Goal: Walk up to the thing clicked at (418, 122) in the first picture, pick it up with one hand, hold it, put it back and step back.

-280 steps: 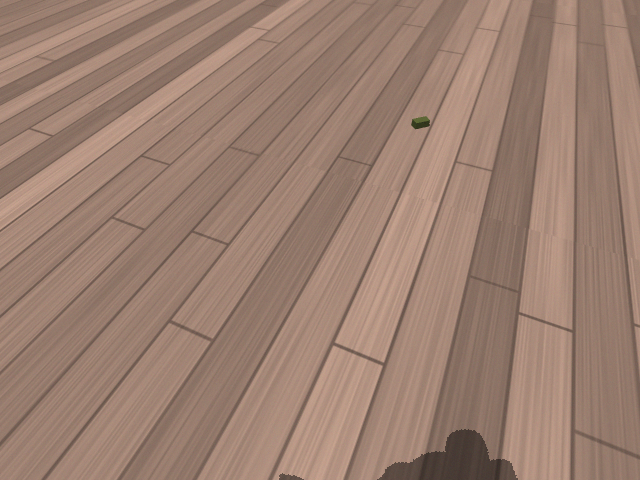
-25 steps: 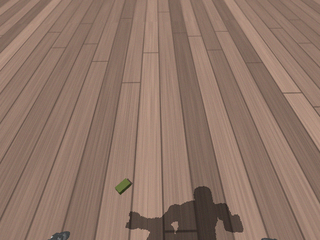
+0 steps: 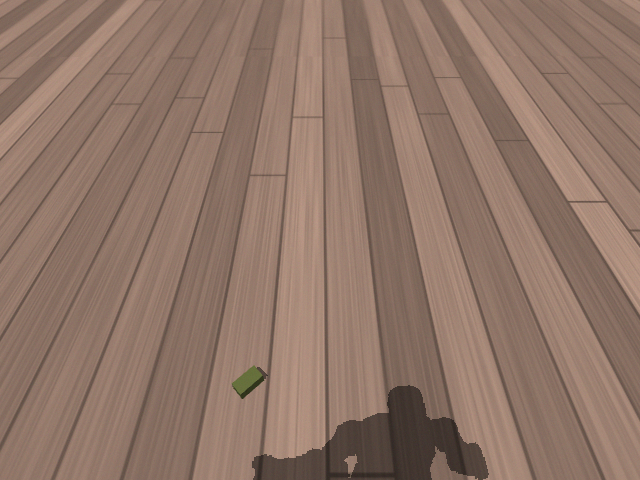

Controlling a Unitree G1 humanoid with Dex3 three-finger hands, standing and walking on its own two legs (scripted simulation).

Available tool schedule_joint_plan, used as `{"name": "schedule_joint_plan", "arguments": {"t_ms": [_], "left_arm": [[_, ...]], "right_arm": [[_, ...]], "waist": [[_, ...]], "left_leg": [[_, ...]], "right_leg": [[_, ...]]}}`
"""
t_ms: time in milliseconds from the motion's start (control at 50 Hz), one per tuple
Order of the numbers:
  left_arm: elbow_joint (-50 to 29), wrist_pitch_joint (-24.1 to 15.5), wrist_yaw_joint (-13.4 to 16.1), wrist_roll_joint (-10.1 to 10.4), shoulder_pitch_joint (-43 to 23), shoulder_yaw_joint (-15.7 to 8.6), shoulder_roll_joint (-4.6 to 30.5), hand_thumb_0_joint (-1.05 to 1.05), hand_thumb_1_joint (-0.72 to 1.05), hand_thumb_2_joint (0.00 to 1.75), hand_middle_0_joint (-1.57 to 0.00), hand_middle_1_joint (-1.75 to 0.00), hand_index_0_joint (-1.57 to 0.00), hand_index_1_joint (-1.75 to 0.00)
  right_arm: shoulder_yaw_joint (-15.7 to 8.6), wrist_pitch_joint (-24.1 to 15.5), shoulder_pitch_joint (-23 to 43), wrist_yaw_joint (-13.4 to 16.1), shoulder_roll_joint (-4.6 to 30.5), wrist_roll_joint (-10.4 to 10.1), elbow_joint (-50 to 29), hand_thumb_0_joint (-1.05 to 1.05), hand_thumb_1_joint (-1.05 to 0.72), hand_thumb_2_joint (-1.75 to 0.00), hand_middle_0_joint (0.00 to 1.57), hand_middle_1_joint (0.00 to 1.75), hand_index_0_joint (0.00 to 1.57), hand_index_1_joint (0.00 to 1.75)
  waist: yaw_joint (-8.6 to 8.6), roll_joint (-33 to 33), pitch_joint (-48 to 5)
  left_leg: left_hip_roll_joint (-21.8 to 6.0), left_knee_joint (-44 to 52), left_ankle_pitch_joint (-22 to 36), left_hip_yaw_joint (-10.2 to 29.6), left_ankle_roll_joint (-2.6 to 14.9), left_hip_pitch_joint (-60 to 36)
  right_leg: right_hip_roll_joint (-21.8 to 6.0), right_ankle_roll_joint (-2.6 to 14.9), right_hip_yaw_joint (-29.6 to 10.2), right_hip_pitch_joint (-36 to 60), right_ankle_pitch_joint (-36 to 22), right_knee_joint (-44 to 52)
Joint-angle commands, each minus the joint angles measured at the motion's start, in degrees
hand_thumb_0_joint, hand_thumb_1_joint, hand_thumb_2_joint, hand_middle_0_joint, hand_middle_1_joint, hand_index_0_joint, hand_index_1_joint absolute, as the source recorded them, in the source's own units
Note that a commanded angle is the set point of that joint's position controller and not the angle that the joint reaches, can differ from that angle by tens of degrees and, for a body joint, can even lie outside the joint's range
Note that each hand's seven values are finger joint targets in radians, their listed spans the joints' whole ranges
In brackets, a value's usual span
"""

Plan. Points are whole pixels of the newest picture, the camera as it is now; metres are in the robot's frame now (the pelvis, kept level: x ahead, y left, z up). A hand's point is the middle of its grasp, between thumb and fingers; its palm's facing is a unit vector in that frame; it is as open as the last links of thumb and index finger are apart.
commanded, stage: walk up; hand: left
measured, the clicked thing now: (248, 381) +0.54 +0.24 -0.76
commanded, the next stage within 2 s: stand in 0.26 s
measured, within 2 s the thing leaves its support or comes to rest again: neither
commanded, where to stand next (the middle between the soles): +0.11 +0.00 m, yaw +1 degrees
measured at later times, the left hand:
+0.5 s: hand out of the picture +0.09 +0.25 -0.15, palm faces +0.00 -0.94 -0.34, open 7.4 cm
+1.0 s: hand out of the picture +0.11 +0.25 -0.15, palm faces +0.00 -0.94 -0.35, open 7.4 cm
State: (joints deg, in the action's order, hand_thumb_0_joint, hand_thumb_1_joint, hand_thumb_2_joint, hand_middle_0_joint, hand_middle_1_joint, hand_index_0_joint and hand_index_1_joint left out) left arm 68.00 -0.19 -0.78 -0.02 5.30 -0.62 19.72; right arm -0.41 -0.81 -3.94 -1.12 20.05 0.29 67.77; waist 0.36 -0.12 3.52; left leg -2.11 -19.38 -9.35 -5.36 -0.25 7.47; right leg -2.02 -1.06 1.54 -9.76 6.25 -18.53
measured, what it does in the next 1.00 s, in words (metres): stands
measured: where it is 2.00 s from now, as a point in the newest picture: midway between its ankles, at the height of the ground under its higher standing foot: outside the picture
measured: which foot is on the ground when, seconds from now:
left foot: down 0.00-1.00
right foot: down 0.00-1.00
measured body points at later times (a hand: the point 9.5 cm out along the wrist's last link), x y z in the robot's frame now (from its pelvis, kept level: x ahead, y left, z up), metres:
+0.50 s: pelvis +0.02 +0.00 +0.00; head +0.02 +0.00 +0.45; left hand +0.09 +0.30 -0.13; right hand +0.10 -0.30 -0.13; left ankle +0.02 +0.12 -0.75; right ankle +0.04 -0.13 -0.75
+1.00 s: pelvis +0.03 -0.01 +0.00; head +0.04 -0.01 +0.45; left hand +0.11 +0.30 -0.13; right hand +0.11 -0.31 -0.13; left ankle +0.02 +0.12 -0.75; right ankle +0.04 -0.13 -0.75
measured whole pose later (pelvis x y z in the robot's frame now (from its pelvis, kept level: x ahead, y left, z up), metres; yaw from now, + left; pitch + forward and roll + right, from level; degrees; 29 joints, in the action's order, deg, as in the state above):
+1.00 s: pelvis +0.03 -0.01 +0.00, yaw +2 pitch -1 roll +0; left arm 66.1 -0.8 -0.1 -0.2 4.9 0.0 19.9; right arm -0.4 -0.8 -5.2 -0.7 19.8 0.5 66.5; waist -0.7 0.3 2.1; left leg -2.2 -16.8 -10.3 -3.6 -1.2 5.0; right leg -1.9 -0.7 3.4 -7.1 8.6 -17.2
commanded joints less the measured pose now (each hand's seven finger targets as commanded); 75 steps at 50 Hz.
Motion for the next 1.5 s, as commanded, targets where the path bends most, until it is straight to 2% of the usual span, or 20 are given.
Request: {"name": "schedule_joint_plan", "arguments": {"t_ms": [0,120,220,240,280,320,340,400,540,700,840,1020,1160,1260,1380,1440,1480], "left_arm": [[-3.9,-1.3,0.6,-0.1,-3.5,-1.9,11.7,0.00,0.90,0.90,-0.20,-0.30,-0.20,-0.30],[-3.9,-1.1,0.6,-0.2,-2.8,-1.9,11.6,0.00,0.90,0.90,-0.20,-0.30,-0.20,-0.30],[-4.2,-1.2,0.7,-0.3,-2.5,-1.9,11.4,0.00,0.90,0.90,-0.20,-0.30,-0.20,-0.30],[-4.6,-1.4,0.9,-0.8,-3.1,-1.7,12.0,0.00,0.90,0.90,-0.20,-0.30,-0.20,-0.30],[-4.6,-1.6,0.9,-0.8,-2.3,-1.5,11.6,0.00,0.90,0.90,-0.20,-0.30,-0.20,-0.30],[-4.9,-1.8,1.0,-0.8,-2.8,-1.5,11.9,0.00,0.90,0.90,-0.20,-0.30,-0.20,-0.30],[-4.9,-1.7,1.1,-0.5,-2.8,-1.6,12.2,0.00,0.90,0.90,-0.20,-0.30,-0.20,-0.30],[-5.2,-1.8,1.1,-0.6,-2.9,-1.6,12.4,0.00,0.90,0.90,-0.20,-0.30,-0.20,-0.30],[-5.5,-1.9,1.0,-0.4,-3.1,-1.5,12.2,0.00,0.90,0.90,-0.20,-0.30,-0.20,-0.30],[-5.3,-1.8,1.1,-0.5,-3.3,-1.6,12.5,0.00,0.90,0.90,-0.20,-0.30,-0.20,-0.30],[-5.5,-1.9,1.2,-0.4,-3.5,-1.5,12.5,0.00,0.90,0.90,-0.20,-0.30,-0.20,-0.30],[-5.3,-1.7,1.3,-0.4,-3.6,-1.5,12.4,0.00,0.90,0.90,-0.20,-0.30,-0.20,-0.30],[-5.2,-1.8,1.3,-0.4,-3.2,-1.6,12.7,0.00,0.90,0.90,-0.20,-0.30,-0.20,-0.30],[-5.4,-1.7,1.3,-0.4,-3.0,-1.4,12.1,0.00,0.90,0.90,-0.20,-0.30,-0.20,-0.30],[-5.4,-1.7,1.4,-0.4,-3.1,-1.5,12.5,0.00,0.90,0.90,-0.20,-0.30,-0.20,-0.30],[-5.4,-1.8,1.3,-0.5,-3.0,-1.6,12.4,0.00,0.90,0.90,-0.20,-0.30,-0.20,-0.30],[-5.4,-1.7,1.3,-0.4,-3.0,-1.7,12.9,0.00,0.90,0.90,-0.20,-0.30,-0.20,-0.30]], "right_arm": [[-2.0,-1.2,3.0,1.0,12.6,0.0,-3.7,0.00,-0.90,-0.90,0.20,0.30,0.20,0.30],[-2.1,-1.1,3.3,1.0,12.6,0.1,-4.0,0.00,-0.90,-0.90,0.20,0.30,0.20,0.30],[-2.2,-1.1,3.2,1.0,12.1,0.0,-4.3,0.00,-0.90,-0.90,0.20,0.30,0.20,0.30],[-2.1,-0.9,2.1,1.1,11.6,0.5,-4.7,0.00,-0.90,-0.90,0.20,0.30,0.20,0.30],[-2.2,-1.0,2.8,1.1,11.6,0.5,-4.7,0.00,-0.90,-0.90,0.20,0.30,0.20,0.30],[-2.3,-1.0,2.3,1.0,11.9,0.5,-4.8,0.00,-0.90,-0.90,0.20,0.30,0.20,0.30],[-2.2,-1.0,1.8,1.0,11.6,0.6,-4.7,0.00,-0.90,-0.90,0.20,0.30,0.20,0.30],[-2.1,-1.2,1.7,1.0,11.7,0.5,-5.1,0.00,-0.90,-0.90,0.20,0.30,0.20,0.30],[-2.0,-1.4,1.3,1.2,11.9,0.4,-4.9,0.00,-0.90,-0.90,0.20,0.30,0.20,0.30],[-1.9,-1.1,1.3,1.2,12.0,0.4,-4.7,0.00,-0.90,-0.90,0.20,0.30,0.20,0.30],[-2.0,-1.1,1.2,1.2,12.2,0.3,-4.7,0.00,-0.90,-0.90,0.20,0.30,0.20,0.30],[-1.8,-0.9,1.1,1.4,12.0,0.3,-4.8,0.00,-0.90,-0.90,0.20,0.30,0.20,0.30],[-1.8,-1.1,0.8,1.5,11.9,0.3,-5.0,0.00,-0.90,-0.90,0.20,0.30,0.20,0.30],[-1.8,-1.0,1.3,1.5,12.3,0.2,-5.2,0.00,-0.90,-0.90,0.20,0.30,0.20,0.30],[-1.7,-0.8,1.1,1.4,12.1,0.3,-5.3,0.00,-0.90,-0.90,0.20,0.30,0.20,0.30],[-1.7,-1.0,1.3,1.5,12.1,0.3,-5.4,0.00,-0.90,-0.90,0.20,0.30,0.20,0.30],[-1.6,-1.0,0.6,1.5,11.9,0.3,-5.4,0.00,-0.90,-0.90,0.20,0.30,0.20,0.30]], "waist": [[0.02,0.1,-5.6],[0.19,0.3,-4.8],[0.14,-0.3,-4.9],[-0.86,-0.5,-6.4],[-0.39,-0.4,-4.6],[-0.64,-0.2,-6.1],[-0.63,-0.3,-4.8],[-0.63,0.6,-5.4],[-0.53,0.7,-6.2],[-0.60,-0.2,-5.5],[-0.70,0.1,-6.8],[-0.85,0.8,-6.3],[-0.81,0.4,-7.2],[-0.55,0.7,-6.8],[-0.55,0.5,-5.9],[-0.52,0.4,-6.4],[-0.63,0.7,-6.4]], "left_leg": [[-6.8,5.1,-1.8,7.5,1.54,-0.6],[-6.9,5.9,-2.9,7.9,1.61,0.3],[-6.7,5.3,-1.2,7.6,1.50,-0.9],[-6.9,6.0,-1.2,7.9,1.08,-0.4],[-6.6,6.0,-1.4,7.9,0.91,-0.2],[-6.9,5.6,0.8,7.9,1.09,-1.0],[-6.4,5.9,0.2,7.7,0.87,-0.2],[-6.6,6.2,0.5,7.9,0.76,0.1],[-6.9,5.6,6.0,7.7,0.54,-1.3],[-6.6,5.8,1.8,7.6,0.62,-1.0],[-7.1,4.8,8.4,7.7,0.57,-2.5],[-6.8,4.9,6.5,7.3,0.40,-2.3],[-7.2,4.7,10.7,7.3,0.35,-3.4],[-7.2,4.6,10.2,7.3,0.41,-3.6],[-6.9,5.1,6.7,7.3,0.60,-2.3],[-7.0,4.9,9.4,7.4,0.51,-3.1],[-7.1,5.2,8.8,7.4,0.46,-3.1]], "right_leg": [[-5.7,1.73,-5.7,1.4,0.3,3.2],[-5.5,1.51,-5.3,1.3,0.3,2.9],[-5.7,1.51,-5.5,0.8,-0.6,3.1],[-6.0,1.58,-5.2,2.3,1.3,3.2],[-6.0,1.52,-5.4,1.2,2.5,3.6],[-6.4,1.52,-5.4,1.9,0.7,3.4],[-6.3,1.50,-5.5,1.6,1.5,3.9],[-6.4,1.56,-5.1,2.7,0.6,3.3],[-6.7,1.61,-4.7,3.8,-3.7,3.0],[-6.8,1.58,-4.9,3.4,-0.6,4.0],[-6.9,1.72,-4.1,5.0,-6.4,3.3],[-6.9,1.61,-4.3,5.0,-5.2,4.0],[-7.0,1.88,-4.0,5.9,-8.8,3.1],[-6.9,1.75,-3.8,5.7,-8.7,3.6],[-6.9,1.82,-3.9,5.6,-5.3,4.2],[-6.9,1.82,-3.7,5.7,-7.8,3.6],[-6.9,1.94,-3.7,5.8,-6.8,3.4]]}}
